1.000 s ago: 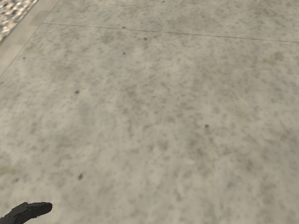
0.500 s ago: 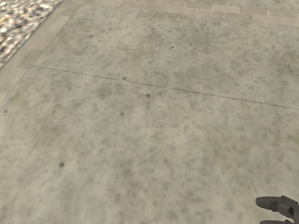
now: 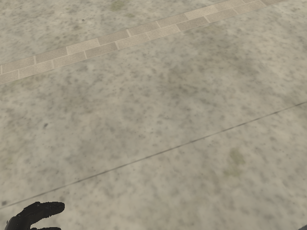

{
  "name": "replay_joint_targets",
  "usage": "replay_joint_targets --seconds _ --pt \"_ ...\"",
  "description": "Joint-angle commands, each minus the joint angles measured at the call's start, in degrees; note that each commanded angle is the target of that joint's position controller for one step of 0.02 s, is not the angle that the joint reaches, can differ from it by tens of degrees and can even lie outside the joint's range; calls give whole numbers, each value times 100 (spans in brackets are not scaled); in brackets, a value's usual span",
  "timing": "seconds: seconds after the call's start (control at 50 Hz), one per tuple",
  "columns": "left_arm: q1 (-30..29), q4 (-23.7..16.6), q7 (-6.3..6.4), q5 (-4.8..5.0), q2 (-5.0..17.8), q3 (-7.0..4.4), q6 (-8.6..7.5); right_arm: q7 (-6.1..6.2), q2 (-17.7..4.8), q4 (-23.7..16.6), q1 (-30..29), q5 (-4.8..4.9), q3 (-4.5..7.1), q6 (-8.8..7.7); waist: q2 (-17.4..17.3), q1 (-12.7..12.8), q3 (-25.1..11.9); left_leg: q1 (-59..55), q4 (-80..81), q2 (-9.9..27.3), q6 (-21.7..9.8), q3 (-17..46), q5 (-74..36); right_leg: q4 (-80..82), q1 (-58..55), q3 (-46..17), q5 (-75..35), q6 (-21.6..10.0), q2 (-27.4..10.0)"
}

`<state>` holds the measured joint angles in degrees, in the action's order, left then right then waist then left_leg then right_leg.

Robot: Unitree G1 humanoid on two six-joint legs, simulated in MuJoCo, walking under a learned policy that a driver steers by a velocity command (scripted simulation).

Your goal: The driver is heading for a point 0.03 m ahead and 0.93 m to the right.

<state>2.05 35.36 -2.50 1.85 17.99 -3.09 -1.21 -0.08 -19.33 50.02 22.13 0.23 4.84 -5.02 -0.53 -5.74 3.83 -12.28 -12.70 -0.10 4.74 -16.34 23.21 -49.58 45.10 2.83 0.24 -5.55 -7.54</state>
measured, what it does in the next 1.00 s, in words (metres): walks ahead, turning right: right foot, then left foot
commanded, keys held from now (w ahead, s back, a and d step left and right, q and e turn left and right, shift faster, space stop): w+e+shift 1.00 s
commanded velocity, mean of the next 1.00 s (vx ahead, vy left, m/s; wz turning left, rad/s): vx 1.00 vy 0.00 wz -0.98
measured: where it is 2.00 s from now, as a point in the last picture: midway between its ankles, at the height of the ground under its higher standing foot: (292, 96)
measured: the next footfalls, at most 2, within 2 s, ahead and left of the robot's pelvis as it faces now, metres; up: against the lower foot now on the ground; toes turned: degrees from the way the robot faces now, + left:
right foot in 0.08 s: +0.28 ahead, -0.08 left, +0.00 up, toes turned -7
left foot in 0.50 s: +0.77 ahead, -0.04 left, +0.00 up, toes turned -36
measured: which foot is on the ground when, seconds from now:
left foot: down 0.00-0.08, up 0.10-0.48, down 0.50-0.98, up 1.00-1.00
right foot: up 0.00-0.06, down 0.08-0.52, up 0.54-0.96, down 0.98-1.00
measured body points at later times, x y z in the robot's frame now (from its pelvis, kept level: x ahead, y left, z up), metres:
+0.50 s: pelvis +0.50 -0.07 -0.01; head +0.52 -0.11 +0.44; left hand +0.60 +0.20 -0.11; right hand +0.69 -0.39 -0.02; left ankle +0.73 -0.02 -0.72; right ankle +0.25 -0.07 -0.71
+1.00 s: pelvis +0.83 -0.33 -0.02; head +0.83 -0.38 +0.42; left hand +1.17 -0.39 -0.07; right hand +0.60 -0.49 -0.17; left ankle +0.77 -0.02 -0.65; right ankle +0.88 -0.46 -0.72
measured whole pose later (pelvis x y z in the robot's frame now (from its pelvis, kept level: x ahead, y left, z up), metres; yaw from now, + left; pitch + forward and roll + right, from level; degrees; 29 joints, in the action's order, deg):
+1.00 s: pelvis +0.83 -0.33 -0.02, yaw -58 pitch +0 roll +3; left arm 3.3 32.6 -3.4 2.8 17.4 -2.9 -1.6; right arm 0.5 -17.1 47.6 22.6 -0.1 3.4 -3.6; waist 0.0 -2.0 4.6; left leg -8.6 -46.4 3.4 3.0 -12.4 23.2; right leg -44.7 33.7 5.6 12.8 -10.2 1.4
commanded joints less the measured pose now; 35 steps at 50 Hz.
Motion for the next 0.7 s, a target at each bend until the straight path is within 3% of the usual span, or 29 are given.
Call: replay_joint_targets --seconds 0.02,0.04,0.06,0.08,0.1,0.12,0.14,0.16,0.18,0.2,0.24,0.28,0.32,0.36,0.4,0.44,0.46,0.48,0.5,0.52,0.54,0.56,0.58,0.6,0.62,0.64,0.68,0.7 --pt "713 -137 -73 67 617 -231 -5 46 -1274 -688 -915 72 239 12 -418 1083 -93 970 -474 1375 -857 59 -7081 185 -2050 670 158 -254 730" --pt "1474 25 -56 120 897 -382 42 52 -1397 -744 -1030 83 272 109 -649 1547 -514 966 -1591 1434 -852 78 -8020 85 -2899 759 641 -376 952" --pt "2828 422 -26 95 1293 -604 94 72 -1377 -855 -1287 93 267 159 -580 2216 -1131 1680 -3284 1366 -810 193 -8070 396 -4697 626 695 -607 1130" --pt "3535 781 69 147 1508 -711 168 76 -820 -836 -1331 61 103 88 390 2346 -976 3178 -5670 672 -487 328 -3734 810 -6024 -144 547 -835 964" --pt "2787 537 64 67 1890 -646 110 -11 227 -1228 -643 -11 -212 -157 2583 1025 -1164 5250 -7879 -426 -329 1117 1072 1831 -6714 -3091 1626 -1775 181" --pt "2546 162 5 -59 1515 -528 -89 -58 -230 -1538 -808 143 -243 -443 1944 1112 -2168 6002 -8065 -352 -601 2404 787 3253 -7082 -5448 3779 -2207 -606" --pt "2509 145 -6 -109 1173 -465 -250 -56 -597 -1638 -1559 282 -162 -568 931 1230 -1378 6213 -7554 -112 -782 2440 290 3763 -6396 -5566 4009 -1829 -659" --pt "2309 214 -46 -133 1050 -416 -383 -15 -492 -1652 -1797 256 -182 -601 56 948 -758 5982 -6931 74 -820 2449 -72 3787 -5435 -5186 3482 -1613 -538" --pt "1951 198 -53 -135 882 -358 -451 26 -387 -1545 -1752 92 -202 -560 -399 657 -532 5433 -6423 291 -767 2517 -342 3608 -4613 -4546 2815 -1457 -285" --pt "1630 140 -7 -170 819 -331 -477 -3 -391 -1482 -1503 9 -176 -480 -206 370 -439 5001 -6070 378 -648 2616 -521 3483 -3983 -4100 2330 -1468 -27" --pt "1525 154 96 -54 591 -249 -456 -38 -407 -1464 -1553 -72 -138 -326 -108 282 -173 4714 -5239 459 -415 2509 -552 3614 -3436 -3335 1607 -1410 309" --pt "1751 261 246 25 476 -211 -433 -37 -231 -1710 -2312 -149 -198 -268 -188 530 176 4565 -4052 318 -203 2157 -1052 3758 -2914 -2739 816 -1302 605" --pt "1881 390 354 0 451 -211 -359 -70 134 -1995 -2954 -167 -282 -274 -17 805 316 4221 -2853 76 -73 1924 -2208 3619 -2511 -2332 579 -1038 926" --pt "2093 505 363 -22 549 -265 -315 -113 219 -2196 -3290 -73 -269 -305 154 1076 237 3523 -2056 -159 -47 1798 -3071 3681 -2156 -2388 983 -824 924" --pt "2223 634 375 33 521 -288 -329 -107 -23 -2309 -3343 93 -135 -329 391 1119 143 3177 -1689 -175 -32 2059 -3294 3506 -2432 -2690 1210 -701 801" --pt "2288 747 423 80 443 -315 -296 -83 -266 -2394 -3330 198 -21 -353 543 1038 131 3257 -1395 -121 -99 2205 -2963 3125 -3198 -2905 710 -594 629" --pt "2274 773 440 57 474 -349 -258 -58 -433 -2373 -3062 218 72 -372 612 859 -56 3014 -1387 -163 -169 2151 -2674 2721 -3553 -2920 -155 -509 594" --pt "2135 738 423 -21 556 -381 -214 -10 -644 -2239 -2256 240 218 -384 683 382 -616 2169 -1512 -222 -265 1989 -2427 1842 -3748 -2800 -1320 -358 711" --pt "1708 558 361 -194 572 -338 -183 72 -740 -2008 -775 287 293 -315 842 -466 -1577 499 -2090 171 -400 2112 -1987 335 -3228 -2596 -1761 -164 797" --pt "1789 371 291 -420 -124 -107 -208 135 -1007 -1747 586 261 286 -210 -154 -670 -2639 -1526 -2692 1216 -503 3348 -752 -1869 -1935 -2223 1320 -30 1120" --pt "3053 87 272 227 -391 56 -262 -59 -1364 -1587 332 -54 301 -274 -3652 335 -3526 -2422 -668 2714 -1571 7441 1874 -3602 -303 -1850 3131 125 1374" --pt "2622 369 343 307 197 0 -192 -67 -524 -1877 -183 -76 185 -232 -2397 31 -2619 -1753 -212 2361 -1482 7255 3343 -3795 147 -1569 2452 166 767" --pt "1770 236 322 155 541 -70 -160 -14 -201 -1822 -437 -41 105 -157 -1384 -128 -1676 -828 -256 2082 -1304 5986 2421 -3736 235 -1206 2090 201 669" --pt "1270 143 307 -3 495 -79 -141 -14 -261 -1665 -506 -108 104 -108 -150 -57 -1105 74 -246 1823 -1205 5068 1015 -3526 -41 -1073 2006 197 484" --pt "1016 0 276 -80 419 -97 -152 -10 -285 -1493 -638 -158 109 -113 20 131 -710 771 -272 1713 -1259 4425 20 -3148 -230 -1102 1848 163 234" --pt "1013 -42 229 -11 325 -101 -109 -6 -180 -1358 -716 -183 72 -150 -75 301 -498 1250 -204 1595 -1237 3882 -520 -2920 -483 -1142 1848 130 9" --pt "932 -144 212 126 86 -58 7 -62 109 -1108 -771 -29 0 -181 -273 438 -267 1497 -29 1490 -1205 3104 -1001 -2672 -316 -1032 2003 72 -216" --pt "818 -243 195 126 -24 -15 47 -72 90 -1003 -770 38 3 -185 -275 485 -86 1607 64 1567 -1215 2844 -1242 -2539 -91 -997 1943 68 -341"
